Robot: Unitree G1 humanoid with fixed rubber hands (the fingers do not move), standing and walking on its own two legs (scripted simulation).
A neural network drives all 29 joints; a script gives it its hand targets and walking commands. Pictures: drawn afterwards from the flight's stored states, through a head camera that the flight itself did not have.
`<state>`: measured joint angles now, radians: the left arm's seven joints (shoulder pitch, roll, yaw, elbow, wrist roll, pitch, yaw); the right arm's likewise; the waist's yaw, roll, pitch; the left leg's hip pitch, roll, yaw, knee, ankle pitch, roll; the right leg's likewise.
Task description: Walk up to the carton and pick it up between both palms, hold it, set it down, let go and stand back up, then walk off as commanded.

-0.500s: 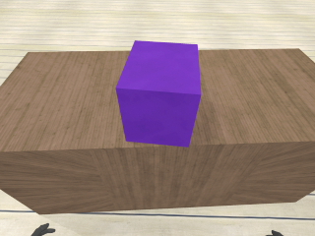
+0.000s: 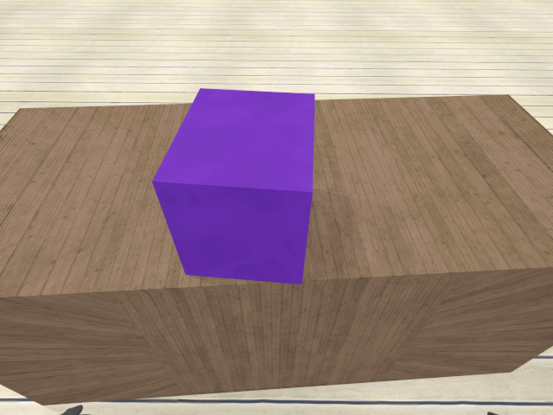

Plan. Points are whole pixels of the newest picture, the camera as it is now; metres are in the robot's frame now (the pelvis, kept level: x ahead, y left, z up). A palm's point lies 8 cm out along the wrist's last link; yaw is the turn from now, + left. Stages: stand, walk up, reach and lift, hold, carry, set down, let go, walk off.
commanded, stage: walk up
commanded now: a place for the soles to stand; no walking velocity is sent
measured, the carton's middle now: (250, 184) +0.51 +0.05 +0.05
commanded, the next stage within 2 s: reach and lift in 1.46 s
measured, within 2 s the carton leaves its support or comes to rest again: neither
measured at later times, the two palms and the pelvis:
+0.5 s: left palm out of the picture +0.13 +0.34 -0.08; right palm out of the picture +0.13 -0.29 -0.08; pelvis +0.05 +0.02 +0.00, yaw +0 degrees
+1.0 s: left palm out of the picture +0.14 +0.34 -0.08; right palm out of the picture +0.14 -0.29 -0.08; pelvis +0.05 +0.02 +0.00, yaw +0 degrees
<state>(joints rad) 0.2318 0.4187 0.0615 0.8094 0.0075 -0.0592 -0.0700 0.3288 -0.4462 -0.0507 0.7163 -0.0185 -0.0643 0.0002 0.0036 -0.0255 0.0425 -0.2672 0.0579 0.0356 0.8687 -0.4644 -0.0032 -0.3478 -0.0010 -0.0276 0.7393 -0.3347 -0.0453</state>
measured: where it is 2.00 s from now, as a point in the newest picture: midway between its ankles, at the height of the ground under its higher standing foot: outside the picture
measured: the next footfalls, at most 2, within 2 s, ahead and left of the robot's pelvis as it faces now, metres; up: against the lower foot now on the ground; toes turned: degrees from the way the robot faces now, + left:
left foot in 0.38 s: +0.15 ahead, +0.12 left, +0.00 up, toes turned +0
